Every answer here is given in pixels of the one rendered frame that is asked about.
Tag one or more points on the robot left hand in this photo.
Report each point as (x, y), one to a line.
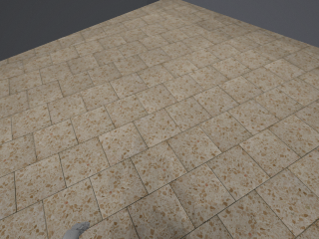
(76, 230)

